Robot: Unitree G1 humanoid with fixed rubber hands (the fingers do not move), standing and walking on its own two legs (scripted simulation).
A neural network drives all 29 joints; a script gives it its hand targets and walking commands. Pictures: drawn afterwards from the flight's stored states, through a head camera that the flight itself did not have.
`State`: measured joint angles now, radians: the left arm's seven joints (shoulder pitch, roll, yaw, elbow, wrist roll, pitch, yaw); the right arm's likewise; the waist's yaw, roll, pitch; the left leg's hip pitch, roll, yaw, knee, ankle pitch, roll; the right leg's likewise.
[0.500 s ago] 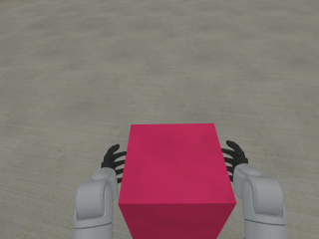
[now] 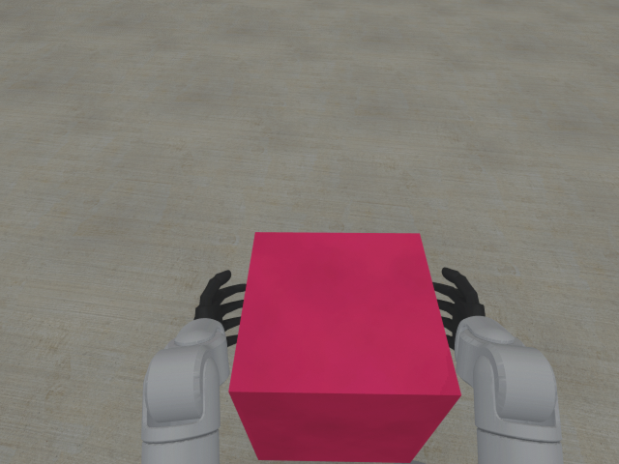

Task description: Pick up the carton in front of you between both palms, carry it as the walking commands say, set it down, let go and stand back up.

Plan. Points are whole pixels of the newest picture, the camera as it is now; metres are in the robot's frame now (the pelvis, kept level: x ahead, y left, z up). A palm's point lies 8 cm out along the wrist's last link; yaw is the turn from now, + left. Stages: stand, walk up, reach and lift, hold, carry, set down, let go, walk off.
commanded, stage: carry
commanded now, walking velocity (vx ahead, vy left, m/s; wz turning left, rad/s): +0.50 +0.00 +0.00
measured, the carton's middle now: (335, 351) +0.27 +0.00 +0.00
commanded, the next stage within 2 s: none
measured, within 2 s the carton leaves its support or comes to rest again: neither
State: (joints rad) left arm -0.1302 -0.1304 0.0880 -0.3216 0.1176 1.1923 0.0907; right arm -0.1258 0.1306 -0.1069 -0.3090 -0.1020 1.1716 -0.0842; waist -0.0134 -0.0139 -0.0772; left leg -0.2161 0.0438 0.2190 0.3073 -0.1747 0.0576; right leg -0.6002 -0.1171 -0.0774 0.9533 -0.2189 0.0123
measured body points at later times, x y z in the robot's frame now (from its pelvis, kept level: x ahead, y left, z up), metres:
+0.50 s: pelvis +0.25 -0.04 -0.01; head +0.27 -0.06 +0.44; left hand +0.53 +0.12 +0.06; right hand +0.54 -0.18 +0.06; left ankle +0.27 +0.08 -0.75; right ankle +0.31 -0.12 -0.75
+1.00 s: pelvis +0.32 -0.02 -0.02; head +0.29 -0.02 +0.43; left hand +0.59 +0.14 +0.03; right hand +0.60 -0.17 +0.03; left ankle +0.27 +0.08 -0.75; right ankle +0.31 -0.12 -0.75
